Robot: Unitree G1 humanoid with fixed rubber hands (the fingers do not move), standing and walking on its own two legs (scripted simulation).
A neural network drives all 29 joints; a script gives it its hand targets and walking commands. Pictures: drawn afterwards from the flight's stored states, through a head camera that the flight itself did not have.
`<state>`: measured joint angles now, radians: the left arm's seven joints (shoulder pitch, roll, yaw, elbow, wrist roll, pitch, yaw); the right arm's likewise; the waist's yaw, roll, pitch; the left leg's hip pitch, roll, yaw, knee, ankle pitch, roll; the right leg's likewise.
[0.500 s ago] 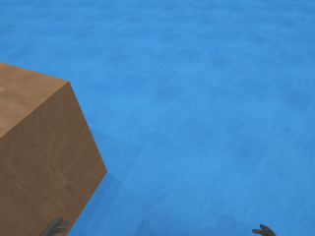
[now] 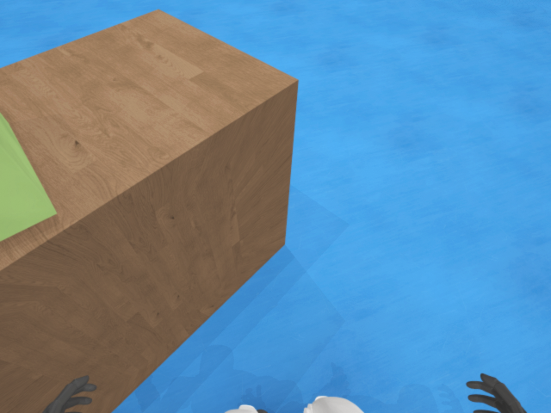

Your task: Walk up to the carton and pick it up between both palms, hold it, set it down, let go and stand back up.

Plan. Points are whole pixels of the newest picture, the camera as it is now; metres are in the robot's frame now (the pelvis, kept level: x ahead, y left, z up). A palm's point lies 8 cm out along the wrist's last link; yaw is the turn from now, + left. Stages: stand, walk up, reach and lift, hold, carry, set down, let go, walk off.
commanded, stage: walk up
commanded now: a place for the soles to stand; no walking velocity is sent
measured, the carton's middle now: out of the picture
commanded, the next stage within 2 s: none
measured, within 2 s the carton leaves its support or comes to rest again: neither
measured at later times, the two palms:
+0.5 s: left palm out of the picture -0.04 +0.40 -0.05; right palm out of the picture -0.02 -0.24 -0.10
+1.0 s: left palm out of the picture -0.06 +0.38 -0.11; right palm out of the picture +0.09 -0.26 -0.08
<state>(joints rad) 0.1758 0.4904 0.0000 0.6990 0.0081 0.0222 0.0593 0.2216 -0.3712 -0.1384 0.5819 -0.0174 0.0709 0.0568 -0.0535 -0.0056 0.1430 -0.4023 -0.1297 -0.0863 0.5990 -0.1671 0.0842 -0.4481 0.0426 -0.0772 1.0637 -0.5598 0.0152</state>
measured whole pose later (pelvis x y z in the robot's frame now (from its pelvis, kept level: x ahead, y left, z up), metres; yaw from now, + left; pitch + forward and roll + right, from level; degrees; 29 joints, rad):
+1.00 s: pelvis -0.06 +0.04 -0.02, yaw +22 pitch -1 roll +2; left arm 0.17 0.49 0.01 0.61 0.05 0.05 -0.08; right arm 0.49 -0.42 -0.07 0.67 -0.02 -0.07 -0.11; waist 0.05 -0.09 0.15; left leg -0.36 -0.04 -0.17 1.20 -0.55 0.01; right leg -0.46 -0.02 -0.07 0.83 -0.36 -0.07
